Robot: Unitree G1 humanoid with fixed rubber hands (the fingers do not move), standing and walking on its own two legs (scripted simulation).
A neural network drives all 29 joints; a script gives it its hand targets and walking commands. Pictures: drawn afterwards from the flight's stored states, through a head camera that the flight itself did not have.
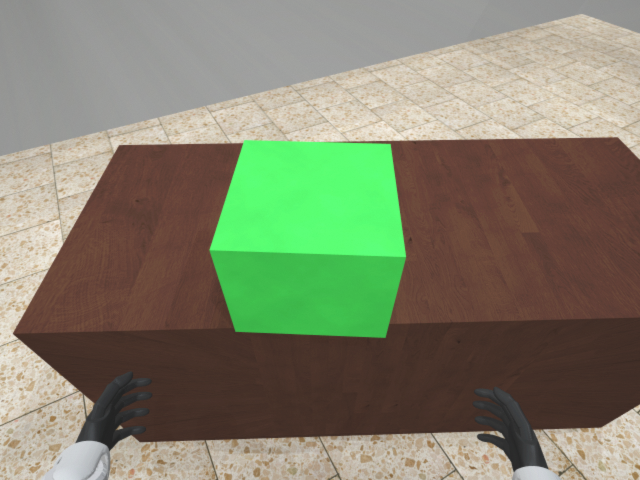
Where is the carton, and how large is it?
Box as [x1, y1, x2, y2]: [210, 140, 405, 337]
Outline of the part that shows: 244,140 210,247 210,253 235,331 385,337 405,259 390,144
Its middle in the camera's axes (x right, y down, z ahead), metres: -0.01 -0.01 +0.67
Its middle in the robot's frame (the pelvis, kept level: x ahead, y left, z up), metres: +0.52 +0.03 -0.02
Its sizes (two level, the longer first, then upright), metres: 0.261 0.259 0.214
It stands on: a pedestal, 0.64 m high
